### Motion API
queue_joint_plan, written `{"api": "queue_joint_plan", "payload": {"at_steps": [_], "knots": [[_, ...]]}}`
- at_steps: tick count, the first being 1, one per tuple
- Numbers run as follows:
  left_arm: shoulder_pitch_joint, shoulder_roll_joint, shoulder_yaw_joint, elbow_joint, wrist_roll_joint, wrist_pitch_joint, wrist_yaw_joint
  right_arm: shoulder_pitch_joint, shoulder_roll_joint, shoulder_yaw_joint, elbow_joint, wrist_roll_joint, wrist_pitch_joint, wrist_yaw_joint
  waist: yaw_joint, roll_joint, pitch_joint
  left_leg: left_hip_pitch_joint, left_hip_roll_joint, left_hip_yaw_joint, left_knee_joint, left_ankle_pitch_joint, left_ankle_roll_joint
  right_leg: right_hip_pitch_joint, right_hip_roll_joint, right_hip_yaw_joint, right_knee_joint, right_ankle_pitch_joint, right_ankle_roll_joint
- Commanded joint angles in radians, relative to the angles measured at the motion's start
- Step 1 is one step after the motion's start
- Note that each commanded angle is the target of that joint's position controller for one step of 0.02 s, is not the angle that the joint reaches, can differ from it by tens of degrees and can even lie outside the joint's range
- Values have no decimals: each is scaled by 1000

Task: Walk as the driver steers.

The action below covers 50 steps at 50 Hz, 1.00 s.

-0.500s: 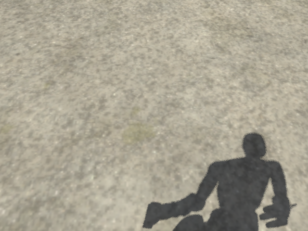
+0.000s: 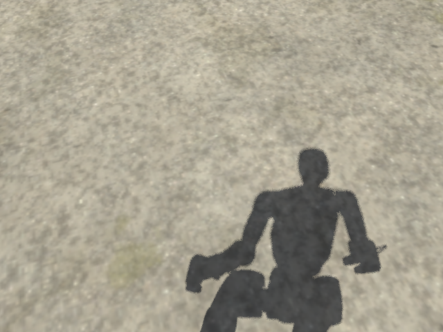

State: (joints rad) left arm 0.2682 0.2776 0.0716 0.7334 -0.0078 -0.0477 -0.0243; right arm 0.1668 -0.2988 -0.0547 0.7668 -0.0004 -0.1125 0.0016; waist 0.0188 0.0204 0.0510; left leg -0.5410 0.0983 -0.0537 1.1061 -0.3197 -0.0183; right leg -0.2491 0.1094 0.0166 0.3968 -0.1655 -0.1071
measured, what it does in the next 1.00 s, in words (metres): walks ahead: left foot, then right foot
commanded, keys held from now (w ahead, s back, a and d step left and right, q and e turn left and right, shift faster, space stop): w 0.66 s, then w+q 0.34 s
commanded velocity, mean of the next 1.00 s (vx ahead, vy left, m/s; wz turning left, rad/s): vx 0.50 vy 0.00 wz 0.00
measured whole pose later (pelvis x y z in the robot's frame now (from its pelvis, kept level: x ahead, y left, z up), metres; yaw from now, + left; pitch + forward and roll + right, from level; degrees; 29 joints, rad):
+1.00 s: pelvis +0.56 +0.00 +0.00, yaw +4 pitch +1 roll -1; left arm 0.19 0.25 0.06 0.77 0.01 -0.09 -0.02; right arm 0.31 -0.31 -0.06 0.85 0.03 -0.05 0.00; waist -0.01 0.05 0.03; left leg -0.48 0.06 -0.05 1.15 -0.35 0.02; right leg -0.28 0.00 -0.09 0.43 -0.17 -0.03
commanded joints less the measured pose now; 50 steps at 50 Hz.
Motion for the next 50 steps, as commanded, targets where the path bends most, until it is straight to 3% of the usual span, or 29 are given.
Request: {"api": "queue_joint_plan", "payload": {"at_steps": [1, 5, 8, 10, 13, 14, 15, 16, 17, 18, 19, 20, 21, 22, 25, 27, 32, 34, 37, 39, 40, 41, 42, 43, 44, 45, 47, 48, 50], "knots": [[-24, 134, 30, -67, 2, -26, 18, 31, -69, -18, -50, -12, 11, -3, -32, -49, -70, -71, 30, 15, -123, 118, -40, 54, -264, 216, -198, 373, -192], [34, 149, 30, -35, -5, -22, 30, -113, -35, 2, -82, -6, 4, 8, 34, -80, -43, -5, -14, 43, -437, 414, -39, 25, -200, 117, -197, 282, -119], [88, 157, 31, -3, -9, -22, 27, -189, -48, 1, -104, 10, -3, 21, 69, -93, -17, -4, -34, 35, -540, 476, -19, 87, -247, 162, -194, 169, -113], [109, 158, 32, 15, -12, -17, 29, -214, -67, -4, -118, 9, -8, 29, 69, -95, -4, -49, -38, 20, -584, 416, 9, 182, -291, 196, -152, 187, -106], [103, 170, 38, 29, -9, -6, 36, -159, -95, -15, -112, 8, -14, 36, 25, -120, -19, 0, -55, 29, -613, 289, 58, 275, -330, 219, -72, 341, -76], [83, 172, 38, 26, -8, -1, 37, -81, -114, -27, -92, 7, -15, 33, -23, -121, -63, 112, -85, 59, -637, 274, 81, 275, -304, 195, 18, 499, -58], [77, 150, 27, 20, -1, 2, 37, 55, -151, -45, -55, 1, -15, 28, -87, -98, -164, 321, -73, 57, -627, 312, 116, 224, -247, 153, 191, 561, -32], [114, 97, 4, 0, 22, 2, 38, 212, -216, -58, -36, -12, -14, 23, -126, 25, -323, 627, 107, -152, -584, 336, 193, 28, -168, 109, 493, 291, 4], [251, 14, -17, 1, -5, -16, 31, 276, -254, -72, 2, -8, -6, 33, -71, 327, -424, 908, 285, -621, -727, 55, 338, -336, -9, 79, 807, -365, 69], [183, 114, -3, 12, -20, -26, 27, 266, -156, -45, -5, 17, -5, 37, -113, 201, -356, 884, 269, -679, -804, -154, 304, -458, -60, 164, 902, -405, 62], [67, 156, 9, -19, -31, -33, 25, 191, -119, -33, -16, 16, -1, 32, -117, 115, -210, 754, 242, -534, -822, -140, 262, -511, -109, 132, 903, -310, 57], [6, 147, 6, -34, -21, -36, 27, 127, -111, -27, -28, 4, 4, 29, -93, 33, -133, 620, 205, -428, -839, -23, 244, -485, -156, 94, 861, -228, 59], [-17, 136, 9, -39, -7, -38, 27, 90, -94, -21, -30, -5, 6, 29, -69, 18, -81, 521, 172, -356, -863, 85, 245, -460, -186, 84, 800, -176, 65], [3, 123, 11, -36, -4, -34, 26, 76, -81, -14, -30, -14, 3, 28, -41, 46, -80, 465, 147, -306, -883, 163, 240, -404, -211, 85, 765, -142, 69], [28, 80, 4, -26, -2, -17, 28, 81, -88, -15, -11, -1, -5, 27, -16, 64, -72, 403, 123, -203, -937, 285, 260, -373, -230, 58, 671, -112, 94], [-36, 68, -1, -48, 5, -14, 30, 96, -116, -23, 4, 1, -3, 19, -26, 45, -45, 399, 122, -157, -967, 340, 268, -420, -240, 47, 572, -33, 115], [-189, 37, -15, -80, 1, -29, 17, 154, -136, -26, 41, 13, 14, 6, -79, 39, -17, 415, 69, -33, -978, 374, 221, -375, -209, 7, 270, 228, 125], [-258, 36, -17, -100, -3, -35, 9, 203, -141, -27, 65, 19, 22, 5, -107, 34, 0, 438, 82, -41, -963, 362, 220, -356, -190, -2, 206, 256, 124], [-320, 51, -13, -130, -8, -49, -7, 238, -147, -30, 89, 25, 41, 0, -107, 42, 19, 518, 122, -92, -904, 381, 215, -365, -168, 15, 130, 199, 108], [-290, 78, -4, -126, -7, -59, -13, 228, -165, -38, 92, 27, 52, -8, -73, 58, 3, 550, 144, -128, -850, 420, 198, -302, -155, 22, 91, 137, 90], [-238, 96, 5, -112, -5, -63, -11, 210, -174, -42, 90, 27, 56, -11, -37, 68, -24, 545, 138, -129, -796, 499, 186, -214, -139, 7, 71, 111, 76], [-122, 130, 24, -78, -2, -65, -4, 195, -163, -37, 86, 25, 58, -11, 26, 58, -96, 510, 93, -100, -673, 601, 161, -34, -122, -13, 41, 119, 51], [45, 184, 45, -44, 13, -66, 6, 183, -116, -19, 67, 11, 55, -10, 100, 26, -236, 370, 36, -64, -444, 507, 125, 251, -216, 62, 98, 147, 1], [163, 279, 68, -28, 27, -55, 15, 292, -9, 12, 44, 1, 38, -7, 88, -195, -406, -2, -108, 22, -69, 90, 52, 658, -477, 415, 104, 85, -125], [192, 223, 55, -17, 18, -45, 13, 306, -34, 10, 51, 25, 25, -3, 97, -298, -482, -154, -133, -65, 110, -277, 41, 681, -550, 689, -44, -117, -179], [126, 159, 34, -20, 10, -44, 15, 220, -131, -19, 37, 50, 23, -3, 98, -191, -304, -231, -73, -85, 180, -216, 47, 542, -509, 569, -86, -233, -131], [-10, 91, 10, -21, 8, -46, 14, 131, -121, -25, 14, 36, 36, -7, 42, -120, -116, -198, 0, -43, 126, -63, 45, 266, -433, 341, -159, -148, -85], [-53, 70, 5, -17, 14, -54, 12, 145, -104, -31, 17, 29, 49, -9, 6, -144, -79, -141, 29, -53, 82, -13, 42, 173, -401, 257, -196, -84, -72], [-94, 67, 10, -3, 18, -67, 10, 173, -58, -27, 23, 32, 74, -7, -28, -142, -48, -78, 43, -45, 59, 38, 30, 80, -377, 142, -250, 18, -70]]}}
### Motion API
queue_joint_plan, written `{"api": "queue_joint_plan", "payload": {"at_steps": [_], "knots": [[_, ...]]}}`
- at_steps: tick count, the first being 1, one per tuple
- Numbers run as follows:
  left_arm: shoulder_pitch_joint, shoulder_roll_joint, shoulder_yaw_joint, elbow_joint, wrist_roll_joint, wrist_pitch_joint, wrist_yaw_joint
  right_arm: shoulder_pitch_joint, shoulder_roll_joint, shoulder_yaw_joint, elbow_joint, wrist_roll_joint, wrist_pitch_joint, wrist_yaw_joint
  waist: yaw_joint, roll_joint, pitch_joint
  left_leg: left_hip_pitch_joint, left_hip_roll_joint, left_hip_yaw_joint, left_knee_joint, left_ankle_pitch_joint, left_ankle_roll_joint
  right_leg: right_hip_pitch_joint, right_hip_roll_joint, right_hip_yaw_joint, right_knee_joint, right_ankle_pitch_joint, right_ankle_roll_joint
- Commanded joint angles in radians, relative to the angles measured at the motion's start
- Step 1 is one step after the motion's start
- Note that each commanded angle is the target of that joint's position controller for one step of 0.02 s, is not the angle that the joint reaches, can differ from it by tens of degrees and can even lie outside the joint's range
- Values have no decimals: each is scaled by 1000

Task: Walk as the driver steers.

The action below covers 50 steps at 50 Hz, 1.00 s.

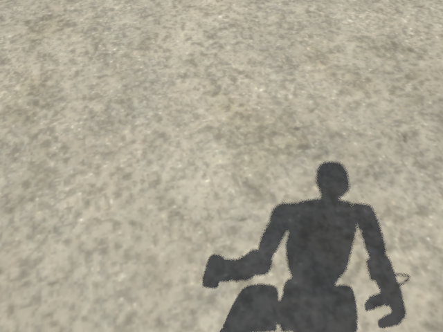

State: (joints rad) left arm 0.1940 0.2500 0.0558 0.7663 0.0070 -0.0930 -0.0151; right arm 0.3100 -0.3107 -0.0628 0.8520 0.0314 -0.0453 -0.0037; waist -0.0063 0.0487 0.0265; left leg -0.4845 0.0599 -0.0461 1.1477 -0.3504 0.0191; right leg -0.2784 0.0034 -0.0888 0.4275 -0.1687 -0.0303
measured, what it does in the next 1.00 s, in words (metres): walks ahead, turning left: left foot, then right foot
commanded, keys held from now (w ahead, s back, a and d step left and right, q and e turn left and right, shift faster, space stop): w+q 0.58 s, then w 0.42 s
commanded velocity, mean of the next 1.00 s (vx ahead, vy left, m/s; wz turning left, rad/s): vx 0.50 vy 0.00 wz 0.43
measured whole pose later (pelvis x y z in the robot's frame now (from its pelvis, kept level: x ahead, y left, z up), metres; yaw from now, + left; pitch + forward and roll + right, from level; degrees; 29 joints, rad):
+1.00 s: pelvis +0.56 +0.12 +0.00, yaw +26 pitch +1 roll +0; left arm 0.20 0.27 0.05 0.80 0.00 -0.10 -0.04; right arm 0.32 -0.29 -0.06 0.77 0.02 -0.05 -0.01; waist 0.00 0.03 0.02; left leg -0.40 -0.01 -0.07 1.14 -0.38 0.04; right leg -0.32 0.04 -0.03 0.47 -0.17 -0.05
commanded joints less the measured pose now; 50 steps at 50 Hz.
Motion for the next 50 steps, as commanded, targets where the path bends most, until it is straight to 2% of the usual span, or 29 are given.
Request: {"api": "queue_joint_plan", "payload": {"at_steps": [1, 4, 8, 13, 15, 16, 17, 18, 19, 20, 21, 22, 23, 24, 25, 28, 30, 33, 37, 40, 41, 42, 43, 44, 45, 46, 47, 48, 50], "knots": [[-22, 106, 30, -27, 5, -28, 2, 20, -37, -20, -71, -1, 16, -3, -10, -154, -13, -145, 85, -55, 5, 99, -13, 96, -272, 204, -295, 72, -152], [1, 133, 42, 3, 10, -31, 13, -37, -31, -21, -102, -9, 23, 0, -6, -115, 7, -206, 88, -65, -109, 227, -27, 126, -271, 99, -310, 171, -161], [29, 169, 51, 26, 4, -17, 26, -162, -6, -8, -142, -11, 11, 29, 38, -92, 36, -175, 71, 4, -347, 393, -18, 164, -251, -25, -316, 206, -137], [96, 208, 67, 64, -22, 15, 29, -288, -14, -5, -213, -10, 13, 55, 75, -85, 75, -208, 49, 64, -489, 311, 27, 333, -303, -79, -258, 282, -114], [85, 234, 75, 65, -31, 30, 31, -272, -38, -16, -230, -12, 17, 62, 45, -109, 45, -138, 2, 113, -506, 210, 61, 378, -309, -108, -157, 538, -92], [75, 248, 79, 62, -36, 38, 34, -224, -59, -29, -225, -12, 20, 61, 11, -128, 2, -55, -37, 146, -503, 157, 83, 386, -304, -122, -62, 712, -80], [59, 253, 79, 59, -41, 47, 35, -106, -94, -51, -200, -9, 22, 58, -60, -124, -63, 101, -87, 173, -538, 157, 112, 359, -281, -147, 108, 818, -60], [62, 231, 69, 54, -37, 48, 38, 65, -159, -88, -152, -6, 27, 44, -143, -89, -153, 373, -121, 149, -591, 211, 152, 226, -237, -168, 348, 736, -21], [100, 132, 37, 19, 5, 38, 37, 149, -270, -117, -132, 0, 35, 21, -122, 123, -222, 673, 97, -227, -627, 197, 250, -127, -142, -169, 702, 136, 39], [122, 74, 9, -26, 2, -1, 26, 104, -305, -109, -176, -6, 15, 29, -56, 217, -374, 867, 280, -785, -812, 8, 431, -418, 46, 62, 951, -448, 70], [-1, 169, 30, -43, -39, -31, 12, 104, -207, -81, -179, -12, -1, 39, -119, 73, -328, 851, 268, -721, -872, -4, 372, -530, -11, 181, 981, -387, 47], [-45, 171, 28, -59, -54, -48, 8, 74, -168, -69, -173, -14, -13, 38, -102, 53, -208, 736, 233, -571, -866, 55, 332, -559, -53, 167, 924, -301, 21], [-41, 159, 27, -44, -32, -54, 16, 4, -140, -61, -181, -12, -17, 36, -52, -30, -138, 588, 185, -458, -862, 151, 293, -501, -97, 168, 830, -226, 17], [-33, 173, 37, -34, -9, -48, 22, -53, -104, -49, -196, -17, -18, 32, -16, -23, -100, 472, 151, -376, -874, 257, 273, -428, -122, 170, 748, -181, 23], [-16, 176, 41, -29, -4, -35, 19, -81, -92, -42, -212, -28, -17, 27, 10, -2, -89, 399, 132, -344, -896, 315, 271, -368, -133, 174, 717, -150, 29], [-27, 138, 34, -40, 8, -8, 19, -67, -121, -50, -212, -22, -23, 10, 23, -14, -70, 299, 101, -266, -929, 438, 281, -332, -114, 148, 586, -74, 75], [-96, 114, 24, -60, 8, -3, 18, -42, -134, -53, -201, -19, -22, -3, 2, -6, -43, 276, 75, -214, -935, 432, 257, -341, -97, 138, 434, 51, 97], [-187, 85, 7, -76, 0, -10, 3, -3, -121, -48, -179, -18, -19, -10, -47, 29, -25, 245, 38, -156, -936, 334, 209, -259, -62, 121, 212, 262, 98], [-261, 114, 9, -103, -14, -23, -14, 64, -123, -47, -135, -13, -19, -7, -81, 37, 8, 335, 97, -210, -897, 272, 199, -263, -50, 135, 109, 282, 64], [-239, 142, 18, -106, -12, -33, -23, 75, -130, -50, -117, -17, -9, -11, -60, 60, 17, 437, 149, -259, -836, 353, 181, -262, -45, 134, 70, 163, 19], [-202, 151, 22, -98, -12, -35, -22, 66, -132, -51, -115, -17, -5, -12, -38, 72, 8, 454, 149, -261, -799, 433, 170, -217, -34, 117, 56, 123, 1], [-115, 171, 36, -72, -9, -38, -19, 49, -123, -47, -119, -17, -1, -12, 12, 66, -37, 456, 111, -234, -705, 583, 150, -98, -8, 88, 22, 122, -25], [20, 209, 51, -43, 2, -41, -14, 44, -92, -33, -130, -24, 1, -10, 72, 34, -155, 393, 54, -186, -514, 611, 121, 122, -64, 134, 53, 157, -72], [162, 286, 70, -25, 16, -41, -12, 132, -35, -13, -147, -28, -7, -11, 79, -143, -322, 108, -66, -107, -174, 341, 55, 490, -266, 442, 64, 99, -193], [231, 278, 72, 16, -2, -31, -25, 201, -9, -1, -140, -11, -21, -10, 69, -366, -373, -152, -160, -103, 56, -229, 13, 640, -385, 821, -99, -162, -282], [199, 197, 48, 11, -27, -28, -25, 112, -101, -19, -143, 2, -26, -7, 95, -239, -245, -267, -101, -149, 145, -199, 20, 566, -369, 799, -141, -349, -243], [126, 166, 37, -2, -23, -20, -21, 14, -122, -24, -166, 2, -29, -5, 89, -159, -127, -292, -52, -107, 133, -107, 26, 433, -336, 661, -158, -319, -205], [72, 150, 28, -10, -10, -13, -18, -40, -113, -22, -178, -12, -32, -5, 68, -108, -59, -267, -12, -72, 82, -32, 25, 308, -295, 560, -183, -216, -192], [33, 120, 14, -12, 6, -15, -15, -34, -84, -25, -176, -22, -30, -1, 23, -132, -30, -180, 40, -60, -10, 53, 18, 184, -237, 446, -227, -51, -181]]}}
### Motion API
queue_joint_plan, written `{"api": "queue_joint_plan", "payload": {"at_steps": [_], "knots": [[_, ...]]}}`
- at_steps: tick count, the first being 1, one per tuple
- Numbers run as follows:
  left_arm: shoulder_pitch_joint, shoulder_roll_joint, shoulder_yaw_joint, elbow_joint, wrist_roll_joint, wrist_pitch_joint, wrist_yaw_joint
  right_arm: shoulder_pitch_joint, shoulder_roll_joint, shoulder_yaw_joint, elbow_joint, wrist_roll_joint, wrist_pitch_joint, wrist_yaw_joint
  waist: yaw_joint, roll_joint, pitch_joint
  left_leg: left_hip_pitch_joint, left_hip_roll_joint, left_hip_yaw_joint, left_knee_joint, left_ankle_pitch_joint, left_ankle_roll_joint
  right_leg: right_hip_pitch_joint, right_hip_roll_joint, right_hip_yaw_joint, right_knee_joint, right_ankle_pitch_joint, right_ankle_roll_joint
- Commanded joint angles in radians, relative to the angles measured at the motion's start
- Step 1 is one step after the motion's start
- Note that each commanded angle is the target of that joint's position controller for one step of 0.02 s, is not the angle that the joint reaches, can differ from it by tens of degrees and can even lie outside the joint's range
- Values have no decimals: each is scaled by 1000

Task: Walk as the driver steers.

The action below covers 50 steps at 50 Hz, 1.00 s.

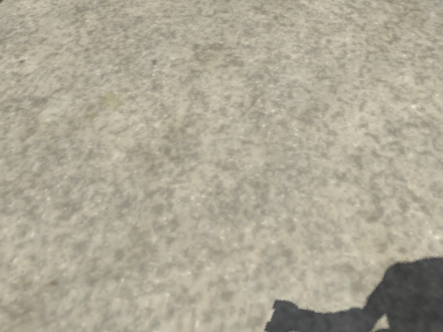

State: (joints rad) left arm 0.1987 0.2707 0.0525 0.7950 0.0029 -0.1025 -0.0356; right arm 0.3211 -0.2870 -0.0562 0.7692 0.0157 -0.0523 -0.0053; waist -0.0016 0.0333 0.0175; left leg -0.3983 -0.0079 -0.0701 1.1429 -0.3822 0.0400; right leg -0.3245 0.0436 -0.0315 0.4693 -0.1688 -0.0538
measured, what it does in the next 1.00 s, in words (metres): walks ahead, turning right: left foot, then right foot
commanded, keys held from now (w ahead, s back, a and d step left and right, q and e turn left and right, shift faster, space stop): w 0.42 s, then w+e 0.58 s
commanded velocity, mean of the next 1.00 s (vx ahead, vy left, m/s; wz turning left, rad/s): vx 0.50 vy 0.00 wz -0.19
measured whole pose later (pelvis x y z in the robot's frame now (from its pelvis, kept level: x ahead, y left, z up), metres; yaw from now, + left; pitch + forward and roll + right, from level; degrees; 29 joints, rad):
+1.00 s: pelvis +0.56 -0.02 -0.02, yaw -16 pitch +2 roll +1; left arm 0.12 0.29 0.07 0.71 -0.02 -0.05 -0.04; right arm 0.27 -0.29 -0.06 0.86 0.01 -0.07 -0.01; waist -0.02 -0.01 0.06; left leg -0.19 0.03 0.06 1.06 -0.51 -0.02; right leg -0.48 0.05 -0.04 0.63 -0.19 -0.11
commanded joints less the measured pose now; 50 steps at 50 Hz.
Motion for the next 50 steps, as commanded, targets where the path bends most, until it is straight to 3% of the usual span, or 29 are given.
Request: {"api": "queue_joint_plan", "payload": {"at_steps": [1, 5, 9, 14, 17, 18, 19, 20, 21, 22, 23, 24, 25, 26, 28, 30, 33, 36, 41, 44, 45, 46, 47, 48, 49, 50], "knots": [[31, 98, 17, -35, 7, -8, 6, -28, -90, -29, -86, -4, -19, 1, 9, -130, -29, -243, 114, -25, -34, 97, -9, 212, -262, 349, -286, 1, -162], [69, 146, 27, -4, -6, -10, 18, -107, -56, -17, -112, -14, -14, -2, 18, -101, -6, -298, 132, 6, -209, 220, -47, 205, -256, 239, -331, 193, -182], [121, 159, 27, 24, -17, 4, 27, -231, -25, -3, -136, -10, -27, 11, 60, -97, 12, -243, 105, 43, -459, 431, -53, 212, -208, 128, -335, 253, -142], [212, 170, 28, 74, -23, 28, 32, -367, -28, 1, -180, 3, -40, 38, 100, -94, 52, -245, 69, 59, -605, 445, -32, 329, -263, 135, -293, 269, -136], [205, 193, 36, 86, -25, 45, 40, -348, -58, -9, -185, 2, -46, 50, 58, -114, 30, -183, 45, 67, -650, 336, 9, 410, -297, 140, -208, 432, -111], [188, 205, 39, 84, -25, 50, 43, -284, -82, -20, -169, -2, -46, 49, 16, -127, -13, -79, 17, 90, -662, 313, 29, 413, -287, 125, -132, 591, -99], [169, 196, 35, 79, -24, 55, 45, -145, -121, -42, -126, -5, -46, 42, -59, -114, -100, 120, -4, 113, -689, 344, 60, 375, -244, 87, 23, 700, -75], [160, 164, 20, 57, -9, 52, 47, 33, -177, -61, -85, -16, -42, 30, -131, -70, -238, 428, 107, 3, -633, 389, 115, 198, -200, 58, 269, 541, -43], [278, 44, -19, 33, 0, 31, 39, 122, -279, -83, -66, -27, -37, 26, -92, 176, -387, 824, 366, -451, -667, 270, 279, -222, -25, 16, 668, -11, 30], [263, 93, -11, 57, -16, 9, 30, 143, -190, -62, -61, -13, -31, 26, -118, 193, -443, 842, 417, -657, -792, 138, 308, -362, -7, 151, 804, -412, 26], [166, 169, 13, 28, -47, -1, 23, 67, -145, -44, -64, -11, -30, 22, -115, 122, -256, 696, 383, -499, -821, 95, 250, -442, -65, 158, 849, -361, 16], [102, 165, 13, 14, -52, -2, 24, -4, -119, -35, -71, -13, -30, 19, -86, 61, -154, 540, 339, -361, -853, 130, 213, -427, -117, 130, 805, -265, 14], [73, 152, 15, 11, -39, 4, 27, -61, -88, -26, -69, -18, -33, 23, -56, 30, -77, 407, 298, -268, -897, 178, 191, -397, -146, 118, 741, -203, 21], [94, 140, 21, 20, -33, 19, 31, -98, -65, -19, -68, -25, -42, 25, -19, 54, -45, 316, 266, -193, -938, 223, 171, -336, -174, 128, 697, -151, 27], [140, 92, 16, 38, -32, 49, 35, -124, -64, -23, -51, -28, -60, 29, 15, 66, -28, 218, 250, -103, -997, 291, 173, -267, -182, 128, 674, -100, 45], [113, 82, 18, 22, -30, 62, 40, -121, -83, -30, -29, -34, -71, 25, 23, 46, -1, 198, 250, -25, -1026, 360, 176, -309, -182, 145, 630, -27, 61], [44, 76, 20, -3, -24, 57, 33, -104, -99, -34, -2, -36, -71, 11, 9, 25, 16, 237, 230, 83, -1034, 438, 156, -355, -170, 149, 470, 150, 66], [-59, 52, 9, -35, -19, 49, 13, -84, -120, -37, 16, -29, -65, 1, -31, 10, 40, 256, 216, 171, -1046, 449, 129, -314, -154, 80, 287, 283, 56], [-190, 49, 2, -118, -20, 51, -16, -2, -153, -50, 65, -7, -28, -8, -74, -4, 78, 471, 286, 212, -973, 551, 114, -396, -137, 29, 160, 186, 14], [-148, 85, 21, -143, -21, 56, -30, -26, -189, -61, 61, 1, 0, -20, -23, 42, 17, 537, 296, 251, -805, 965, 80, -280, -64, -52, 152, 24, -37], [-64, 115, 38, -130, -22, 59, -30, -36, -199, -64, 56, 0, 10, -25, 28, 56, -37, 527, 285, 266, -673, 1105, 65, -164, -23, -79, 152, -17, -61], [88, 164, 68, -94, -25, 59, -21, -53, -196, -60, 50, 3, 16, -30, 112, 38, -116, 448, 247, 292, -469, 1100, 33, 57, 19, -80, 89, 33, -98], [244, 255, 103, -63, -27, 70, 2, -34, -162, -44, 30, -16, 8, -33, 169, -79, -218, 202, 200, 295, -159, 790, -12, 370, -101, 137, 60, 50, -162], [213, 342, 112, -73, -36, 62, 6, 69, -10, 4, -18, -45, -26, -9, 41, -307, -309, -258, -27, 180, 175, -174, -73, 703, -345, 711, -34, -96, -365], [249, 253, 87, -93, -27, 53, 5, -45, -97, -9, -24, -4, -69, 9, 126, -183, -388, -375, -20, -24, 262, -207, -51, 753, -375, 846, -155, -179, -370], [209, 205, 74, -90, -19, 43, 6, -139, -135, -19, -56, 29, -91, 17, 134, -144, -243, -443, 30, -26, 233, -111, -26, 655, -345, 692, -171, -106, -317]]}}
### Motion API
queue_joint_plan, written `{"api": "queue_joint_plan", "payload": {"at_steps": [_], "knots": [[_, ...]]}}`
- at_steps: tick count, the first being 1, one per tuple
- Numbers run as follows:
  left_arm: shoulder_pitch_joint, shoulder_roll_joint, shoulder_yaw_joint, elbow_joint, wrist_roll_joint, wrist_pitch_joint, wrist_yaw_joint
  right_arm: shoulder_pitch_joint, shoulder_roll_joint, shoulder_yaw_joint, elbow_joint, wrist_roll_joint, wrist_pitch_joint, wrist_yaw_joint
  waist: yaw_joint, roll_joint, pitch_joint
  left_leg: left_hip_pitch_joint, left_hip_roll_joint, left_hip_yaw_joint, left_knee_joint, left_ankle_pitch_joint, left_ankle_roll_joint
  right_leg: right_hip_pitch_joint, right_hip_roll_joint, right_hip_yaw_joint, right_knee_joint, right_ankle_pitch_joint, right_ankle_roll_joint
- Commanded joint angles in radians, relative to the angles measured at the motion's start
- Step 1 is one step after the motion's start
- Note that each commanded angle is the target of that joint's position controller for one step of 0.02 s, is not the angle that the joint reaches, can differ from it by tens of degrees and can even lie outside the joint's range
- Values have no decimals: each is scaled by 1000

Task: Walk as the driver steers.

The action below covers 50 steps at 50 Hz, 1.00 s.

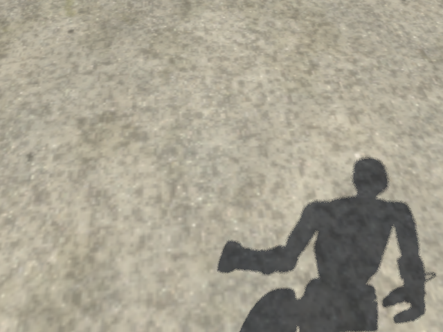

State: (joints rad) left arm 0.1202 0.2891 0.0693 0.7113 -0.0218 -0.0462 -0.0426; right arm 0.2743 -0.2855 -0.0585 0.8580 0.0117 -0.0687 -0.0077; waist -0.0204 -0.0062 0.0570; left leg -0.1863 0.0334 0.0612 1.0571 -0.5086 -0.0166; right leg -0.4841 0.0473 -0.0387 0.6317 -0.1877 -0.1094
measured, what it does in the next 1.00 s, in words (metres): walks ahead: left foot, then right foot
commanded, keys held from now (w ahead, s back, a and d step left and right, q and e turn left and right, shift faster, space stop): w+e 0.08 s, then w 0.32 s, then no key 0.44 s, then q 0.16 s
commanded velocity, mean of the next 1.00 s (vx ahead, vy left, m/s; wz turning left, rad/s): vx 0.31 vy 0.00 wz -0.15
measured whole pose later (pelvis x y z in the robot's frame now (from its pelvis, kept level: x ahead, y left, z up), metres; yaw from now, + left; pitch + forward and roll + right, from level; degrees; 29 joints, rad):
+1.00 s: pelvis +0.42 +0.02 +0.01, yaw -6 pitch +0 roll +0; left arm 0.14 0.26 0.06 0.76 0.01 0.01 0.05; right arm 0.16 -0.27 -0.02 0.89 0.00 -0.01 0.01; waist -0.02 0.02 0.02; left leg -0.23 -0.03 -0.02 0.55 -0.33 0.03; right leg -0.31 -0.03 -0.01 0.54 -0.24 0.02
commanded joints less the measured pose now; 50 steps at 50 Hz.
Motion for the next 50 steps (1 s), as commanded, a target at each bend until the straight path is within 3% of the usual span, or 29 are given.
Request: {"api": "queue_joint_plan", "payload": {"at_steps": [1, 2, 3, 5, 7, 11, 15, 18, 19, 20, 21, 22, 23, 24, 25, 26, 27, 29, 31, 34, 38, 40, 41, 42, 43, 44, 45, 47, 50], "knots": [[224, 162, 50, -17, 3, -18, 15, -108, -126, -13, -146, 21, -85, 15, 107, -17, -202, -618, 33, -153, 228, 101, 40, 666, -304, 581, -332, 9, -224], [157, 129, 40, -33, 5, -17, 17, -113, -131, -20, -137, -5, -83, 8, 67, 7, -141, -552, 60, -145, 140, 143, 31, 526, -267, 490, -346, 120, -202], [121, 109, 31, -53, 18, -17, 22, -95, -138, -26, -134, -15, -72, 7, 32, -14, -124, -479, 77, -152, 102, 172, 21, 434, -243, 443, -368, 201, -198], [104, 113, 31, -62, 17, -19, 29, -62, -115, -25, -131, -21, -48, 9, 2, -19, -110, -430, 82, -132, 22, 198, -10, 344, -226, 385, -399, 289, -202], [125, 133, 35, -53, 15, -23, 41, -93, -85, -15, -141, -25, -33, 7, 8, -25, -84, -428, 79, -105, -91, 287, -40, 282, -205, 307, -422, 354, -192], [186, 142, 35, -20, 10, -20, 52, -234, -46, 6, -169, -20, -38, 19, 74, -57, -57, -341, 37, -78, -399, 599, -45, 237, -139, 201, -425, 262, -120], [251, 147, 34, 21, 4, -19, 48, -321, -74, 1, -198, -4, -48, 34, 111, -68, -22, -365, 20, -95, -518, 630, -11, 346, -202, 262, -396, 167, -108], [265, 156, 39, 41, 6, -9, 54, -309, -100, -7, -205, -7, -56, 43, 90, -85, -16, -381, 14, -100, -561, 516, 35, 465, -259, 307, -331, 250, -88], [257, 159, 41, 42, 7, -4, 55, -276, -109, -12, -198, -6, -59, 43, 69, -97, -27, -339, 2, -86, -570, 472, 52, 485, -260, 307, -295, 333, -77], [236, 157, 39, 39, 7, 0, 56, -195, -128, -24, -176, -9, -61, 41, 20, -96, -70, -226, -25, -56, -600, 465, 76, 486, -230, 281, -207, 489, -58], [226, 131, 27, 30, 15, 3, 57, -70, -167, -41, -145, -23, -64, 36, -40, -73, -169, -21, 5, -76, -586, 552, 114, 437, -166, 236, -26, 565, -22], [264, 83, 8, 5, 38, 1, 62, 66, -236, -54, -133, -45, -66, 34, -66, 58, -329, 288, 192, -294, -529, 739, 200, 230, -65, 184, 279, 310, 33], [407, 19, -10, 24, 18, -12, 59, 116, -255, -61, -97, -40, -53, 43, -20, 346, -433, 528, 373, -687, -631, 744, 350, -73, 82, 162, 591, -406, 102], [364, 115, 7, 40, 7, -16, 58, 112, -167, -38, -106, -8, -49, 46, -54, 209, -387, 498, 354, -697, -665, 680, 323, -154, 39, 253, 688, -441, 107], [261, 145, 17, 18, -2, -13, 58, 32, -131, -25, -119, -7, -44, 43, -54, 122, -260, 371, 326, -532, -661, 765, 288, -188, 0, 226, 691, -374, 113], [200, 140, 16, 6, 9, -8, 62, -36, -108, -13, -127, -17, -39, 43, -30, 45, -191, 246, 282, -419, -670, 907, 267, -164, -45, 181, 644, -319, 123], [176, 130, 19, -3, 22, -1, 64, -75, -86, -5, -125, -19, -37, 43, -2, 32, -150, 151, 252, -352, -685, 990, 257, -130, -81, 159, 575, -282, 130], [213, 76, 11, 6, 20, 20, 66, -110, -57, 8, -108, -31, -38, 42, 45, 89, -151, 38, 196, -260, -725, 1062, 243, -2, -111, 141, 450, -229, 143], [222, 40, 1, 10, 20, 33, 73, -134, -78, 4, -89, -34, -37, 38, 62, 115, -161, -4, 178, -197, -744, 1132, 254, 57, -110, 116, 309, -186, 163], [182, 35, -6, 11, 25, 43, 78, -147, -118, -5, -64, -26, -16, 26, 52, 115, -195, -25, 162, -141, -754, 1095, 241, 153, -107, 93, 131, -44, 170], [105, 61, 3, 8, 24, 57, 78, -130, -114, 1, -23, -23, 8, 24, 23, 100, -156, -30, 165, -158, -764, 818, 227, 199, -105, 92, 5, 22, 156], [93, 56, 5, 10, 30, 55, 78, -148, -101, 9, -11, -14, 17, 23, 39, 90, -125, -51, 151, -170, -741, 650, 202, 263, -96, 78, -127, 76, 133], [87, 62, 7, 10, 38, 52, 79, -130, -84, 16, 1, -10, 19, 23, 43, 72, -112, -62, 123, -171, -725, 545, 164, 309, -102, 89, -217, 168, 116], [79, 96, 13, 4, 45, 49, 84, -100, -63, 24, 8, -21, 17, 23, 27, 26, -118, -87, 85, -162, -694, 435, 119, 372, -157, 147, -229, 328, 97], [61, 150, 24, -4, 41, 51, 90, -21, -61, 24, 22, -34, 13, 28, -32, -68, -131, -147, 18, -135, -673, 300, 84, 443, -209, 181, -178, 426, 58], [42, 125, 23, 6, 31, 56, 88, -7, -44, 30, 31, -26, 17, 27, -35, -122, -143, -137, -13, -103, -684, 238, 63, 422, -201, 170, -164, 297, 33], [30, 96, 23, 2, 28, 57, 83, -75, -69, 28, 21, -18, 25, 25, 6, -91, -104, -140, -25, -93, -663, 251, 55, 383, -164, 147, -170, 189, 50], [41, 116, 32, 4, 32, 55, 88, -143, -110, 12, -11, -5, 46, 14, 27, -76, -79, -179, -28, -105, -598, 350, 66, 369, -152, 127, -155, 207, 64], [99, 139, 49, 21, 26, 49, 103, -132, -108, 1, -36, -1, 66, 7, 34, -115, -129, -218, -42, -100, -455, 393, 61, 411, -236, 173, -146, 367, 5]]}}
